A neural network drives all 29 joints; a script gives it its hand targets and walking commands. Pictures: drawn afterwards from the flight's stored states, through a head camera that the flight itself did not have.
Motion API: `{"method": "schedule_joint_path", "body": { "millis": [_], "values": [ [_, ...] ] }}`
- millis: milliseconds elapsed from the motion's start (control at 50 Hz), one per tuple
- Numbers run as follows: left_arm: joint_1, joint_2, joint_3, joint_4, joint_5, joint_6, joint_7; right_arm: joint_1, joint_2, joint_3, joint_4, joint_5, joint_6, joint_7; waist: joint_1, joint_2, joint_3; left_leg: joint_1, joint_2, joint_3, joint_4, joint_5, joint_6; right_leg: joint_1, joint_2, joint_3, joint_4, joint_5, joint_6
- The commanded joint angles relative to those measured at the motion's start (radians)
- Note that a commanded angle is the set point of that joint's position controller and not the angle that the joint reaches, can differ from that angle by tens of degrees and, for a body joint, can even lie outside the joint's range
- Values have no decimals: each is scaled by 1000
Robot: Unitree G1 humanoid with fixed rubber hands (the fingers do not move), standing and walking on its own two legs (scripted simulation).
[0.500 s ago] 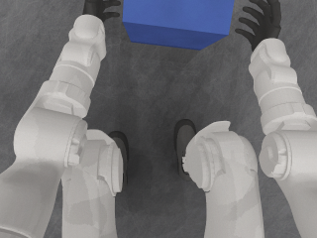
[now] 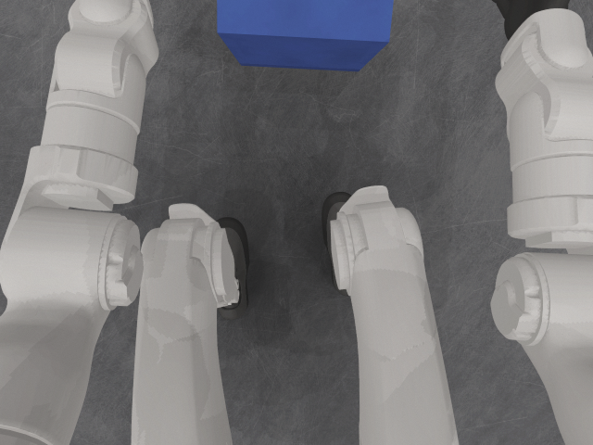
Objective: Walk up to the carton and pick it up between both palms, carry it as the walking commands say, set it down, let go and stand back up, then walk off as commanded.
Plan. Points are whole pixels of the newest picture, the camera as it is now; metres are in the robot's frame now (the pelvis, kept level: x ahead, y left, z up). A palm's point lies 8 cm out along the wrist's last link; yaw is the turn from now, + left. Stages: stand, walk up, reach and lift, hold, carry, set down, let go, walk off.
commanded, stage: set down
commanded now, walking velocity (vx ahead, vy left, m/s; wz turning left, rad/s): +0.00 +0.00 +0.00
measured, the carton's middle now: out of the picture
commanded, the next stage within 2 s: let go in 0.86 s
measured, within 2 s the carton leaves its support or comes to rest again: neither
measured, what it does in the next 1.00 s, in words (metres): rises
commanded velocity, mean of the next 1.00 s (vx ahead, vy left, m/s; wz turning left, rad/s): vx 0.00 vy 0.00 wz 0.00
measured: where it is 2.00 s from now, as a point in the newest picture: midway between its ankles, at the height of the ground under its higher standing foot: (289, 274)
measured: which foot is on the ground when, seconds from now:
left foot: down 0.00-1.00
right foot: down 0.00-1.00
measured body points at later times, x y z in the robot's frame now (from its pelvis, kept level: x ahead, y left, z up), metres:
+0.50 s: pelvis +0.01 +0.01 +0.12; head +0.36 -0.04 +0.39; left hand +0.58 +0.12 -0.01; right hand +0.50 -0.26 -0.01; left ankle +0.13 +0.12 -0.42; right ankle +0.15 -0.11 -0.42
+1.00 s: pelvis +0.06 +0.00 +0.21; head +0.33 -0.03 +0.57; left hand +0.58 +0.13 +0.12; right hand +0.51 -0.26 +0.11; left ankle +0.13 +0.12 -0.42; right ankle +0.15 -0.11 -0.42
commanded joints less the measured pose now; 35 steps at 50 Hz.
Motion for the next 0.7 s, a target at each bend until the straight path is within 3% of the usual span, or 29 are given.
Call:
{"method": "schedule_joint_path", "body": {
  "millis": [0, 40, 80, 100, 120, 140, 160, 180, 200, 220, 240, 260, 280, 300, 320, 340, 380, 400, 420, 440, 460, 480, 500, 520, 540, 560, 580, 660, 680],
  "values": [
    [-247, 194, 70, -142, 61, -21, 0, -184, -108, -66, -171, -17, -10, -11, 39, 68, -1968, 535, -46, 75, -256, 68, 46, 786, 10, -73, -262, 162, 55],
    [-270, 196, 57, -211, 42, -20, 1, -230, -100, -46, -262, 10, -6, -20, 54, 54, -2114, 554, -57, 70, -261, 149, 44, 916, 13, -61, -262, 271, 47],
    [-214, 146, 49, -210, 29, -5, -3, -144, -121, -59, -255, -47, 2, -24, -15, 29, -2112, 581, -68, 70, -295, 175, 33, 966, 15, -65, -306, 326, 50],
    [-259, 187, 50, -215, 26, 2, -3, -179, -136, -63, -255, -41, 13, -26, 14, 49, -2106, 580, -64, 68, -295, 167, 38, 925, 13, -63, -304, 293, 54],
    [-215, 181, 47, -263, 23, 2, -8, -134, -121, -79, -287, -52, 10, -26, 4, 39, -2137, 637, -70, 64, -313, 210, 35, 956, 19, -75, -322, 347, 51],
    [-265, 158, 11, -341, -9, 7, -9, -137, -152, -86, -298, -71, 12, -26, -53, 54, -2188, 672, -71, 46, -328, 237, 24, 967, 21, -87, -321, 386, 45],
    [-240, 131, 11, -361, -26, 18, -4, -179, -166, -83, -355, -52, 23, -23, -19, 61, -2210, 730, -70, 61, -324, 270, 22, 962, 21, -82, -335, 379, 41],
    [-219, 133, 1, -284, -28, 19, -7, -136, -155, -83, -315, -58, 20, -20, -63, 25, -2117, 693, -66, 46, -347, 219, 21, 932, 18, -97, -363, 345, 40],
    [-242, 132, 20, -405, -31, 30, -7, -166, -201, -113, -408, -67, 27, -23, -54, 77, -2188, 752, -67, 52, -372, 255, 8, 990, 21, -76, -377, 386, 28],
    [-257, 142, 16, -418, -39, 40, -9, -155, -184, -109, -388, -64, 42, -19, -57, 86, -2250, 824, -65, 43, -379, 307, 11, 965, 26, -87, -379, 405, 28],
    [-248, 132, -6, -334, -54, 61, -3, -176, -190, -93, -326, -51, 56, -12, -84, 64, -2120, 766, -59, 35, -384, 207, 19, 912, 15, -88, -394, 296, 26],
    [-220, 148, 37, -350, -49, 65, -8, -120, -158, -88, -354, -40, 55, -4, -58, 8, -2093, 757, -64, 41, -434, 194, 23, 978, 9, -86, -443, 305, 33],
    [-272, 121, 23, -332, -55, 71, -16, -152, -149, -82, -300, -60, 68, -1, -66, 6, -2066, 732, -58, 41, -449, 186, 25, 978, 9, -69, -455, 308, 29],
    [-253, 124, 20, -373, -52, 72, -16, -160, -99, -52, -337, -10, 73, 4, -40, -19, -2144, 776, -59, 41, -454, 221, 30, 1029, 15, -72, -459, 338, 30],
    [-216, 148, 33, -312, -51, 73, -17, -153, -161, -104, -387, -43, 65, 2, -76, -45, -2141, 783, -52, 25, -471, 219, 33, 1045, 14, -89, -471, 344, 38],
    [-213, 135, 34, -393, -45, 73, -17, -165, -125, -53, -450, 5, 73, 12, -6, -10, -2235, 831, -66, 48, -487, 264, 29, 1115, 14, -63, -488, 382, 33],
    [-176, 137, 55, -328, -11, 86, -16, -68, -100, -58, -303, -11, 91, 18, -16, -5, -2168, 849, -60, 39, -531, 245, 29, 1107, 17, -68, -518, 361, 31],
    [-145, 150, 83, -324, 22, 88, -16, -67, -119, -74, -339, -25, 92, 20, 5, 23, -2174, 904, -56, 35, -562, 263, 27, 1108, 13, -60, -548, 373, 37],
    [-187, 158, 62, -295, 12, 91, -18, -130, -144, -73, -327, -36, 92, 19, -15, -5, -2107, 876, -55, 38, -580, 199, 27, 1082, 10, -76, -573, 289, 41],
    [-204, 156, 57, -324, 15, 99, -22, -143, -149, -79, -345, -41, 95, 17, -13, 42, -2143, 920, -49, 36, -597, 219, 23, 1103, 12, -71, -580, 292, 41],
    [-171, 167, 80, -401, 23, 91, -24, -120, -119, -78, -427, -23, 95, 11, 21, 20, -2232, 1008, -60, 32, -625, 298, 30, 1177, 15, -72, -605, 379, 43],
    [-215, 174, 91, -390, 17, 86, -16, -137, -165, -109, -446, -24, 87, 6, 1, 46, -2213, 1012, -61, 35, -634, 302, 22, 1191, 12, -62, -622, 395, 40],
    [-197, 208, 112, -409, 51, 88, -12, -121, -166, -120, -445, -50, 93, 0, 15, 61, -2241, 1055, -61, 22, -662, 312, 24, 1204, 18, -76, -622, 404, 54],
    [-174, 189, 84, -231, 61, 86, -13, -103, -115, -68, -279, -45, 97, 11, 14, 50, -2039, 979, -47, 26, -662, 207, 35, 1084, 6, -68, -643, 271, 56],
    [-200, 163, 55, -275, 47, 86, -26, -87, -86, -56, -241, -56, 96, 17, 2, 54, -2009, 1004, -45, 21, -721, 186, 33, 1106, 9, -69, -696, 245, 57],
    [-171, 115, 65, -367, 31, 78, -31, -60, -72, -44, -316, -34, 86, 23, 15, 27, -2062, 1030, -43, 16, -732, 279, 30, 1171, 12, -55, -707, 347, 46],
    [-147, 109, 61, -257, 39, 64, -40, -62, -35, -12, -248, -30, 77, 27, 31, 36, -2001, 972, -47, 19, -731, 269, 35, 1181, 3, -38, -711, 370, 52],
    [-78, 122, 79, -311, 49, 22, -49, -1, -79, -77, -304, -81, 27, 14, 8, 19, -2115, 1074, -48, -4, -808, 386, 32, 1325, 6, -53, -758, 516, 63],
    [-98, 125, 96, -240, 54, 16, -46, -42, -94, -81, -293, -94, 20, 15, -13, -3, -2027, 1034, -44, 2, -811, 337, 30, 1285, -1, -50, -788, 448, 69]
  ]
}}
